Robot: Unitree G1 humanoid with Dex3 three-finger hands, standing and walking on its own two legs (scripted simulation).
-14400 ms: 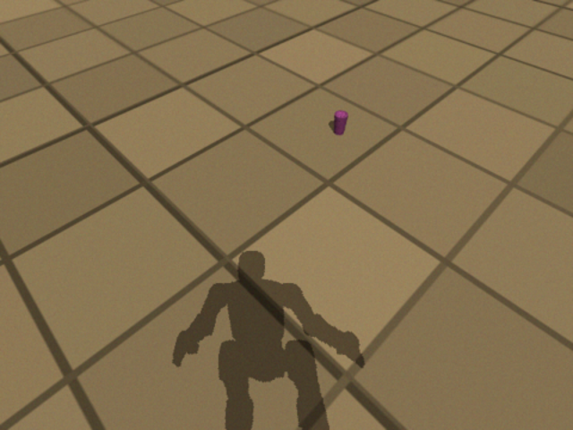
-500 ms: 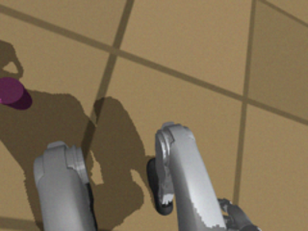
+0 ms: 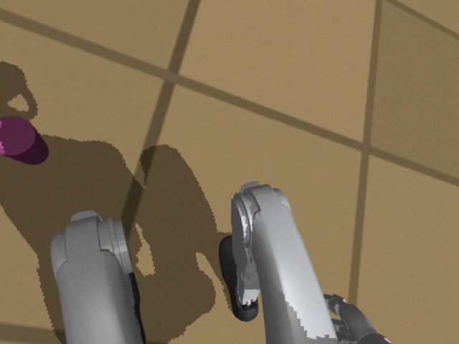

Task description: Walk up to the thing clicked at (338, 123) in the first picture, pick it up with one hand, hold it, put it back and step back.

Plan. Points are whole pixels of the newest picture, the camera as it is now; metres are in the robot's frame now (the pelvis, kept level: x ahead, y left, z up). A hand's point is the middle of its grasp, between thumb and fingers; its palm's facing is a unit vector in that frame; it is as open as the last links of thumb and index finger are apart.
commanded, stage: rise first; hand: left
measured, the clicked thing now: (24, 144) +0.48 +0.32 -0.28
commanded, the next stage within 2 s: approach in 1.40 s
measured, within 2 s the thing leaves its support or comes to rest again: neither
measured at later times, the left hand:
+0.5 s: hand out of the picture +0.46 +0.38 -0.13, palm faces -0.44 -0.09 -0.89, open 14.0 cm
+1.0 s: hand out of the picture +0.46 +0.38 -0.13, palm faces -0.44 -0.09 -0.90, open 13.9 cm
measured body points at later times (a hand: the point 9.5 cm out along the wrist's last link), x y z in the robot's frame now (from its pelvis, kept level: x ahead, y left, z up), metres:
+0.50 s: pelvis +0.00 +0.00 +0.00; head +0.24 +0.10 +0.37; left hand +0.47 +0.38 -0.08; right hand +0.07 -0.27 -0.09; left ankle +0.08 +0.13 -0.30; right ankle +0.11 -0.14 -0.30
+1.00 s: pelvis +0.00 +0.00 +0.00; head +0.23 +0.10 +0.37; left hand +0.48 +0.38 -0.08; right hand +0.07 -0.27 -0.09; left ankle +0.08 +0.13 -0.30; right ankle +0.11 -0.14 -0.30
